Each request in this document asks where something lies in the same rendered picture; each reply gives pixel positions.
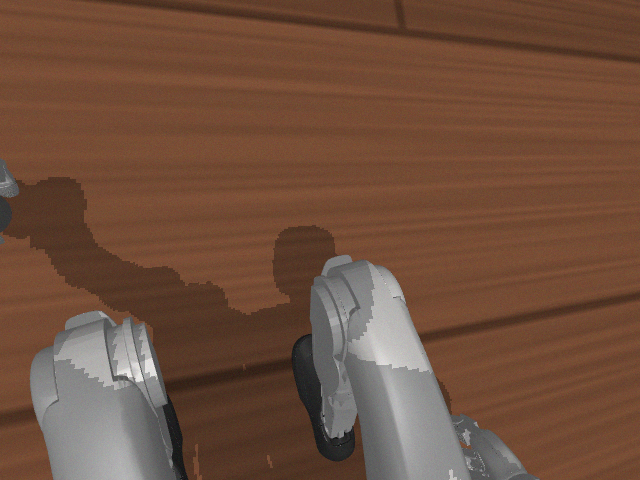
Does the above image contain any left robot foot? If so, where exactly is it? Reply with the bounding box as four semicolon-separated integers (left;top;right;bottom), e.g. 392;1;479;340
163;393;188;480

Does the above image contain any tin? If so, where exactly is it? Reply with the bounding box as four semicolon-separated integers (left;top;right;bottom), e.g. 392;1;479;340
0;196;12;232

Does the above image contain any right robot hand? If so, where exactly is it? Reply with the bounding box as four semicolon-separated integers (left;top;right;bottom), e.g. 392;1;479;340
450;414;528;480

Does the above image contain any left robot hand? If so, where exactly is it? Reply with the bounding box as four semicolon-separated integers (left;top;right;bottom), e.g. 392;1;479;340
0;158;19;244

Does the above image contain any right robot foot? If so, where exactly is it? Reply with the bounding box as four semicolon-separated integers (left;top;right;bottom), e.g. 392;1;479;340
292;334;355;462

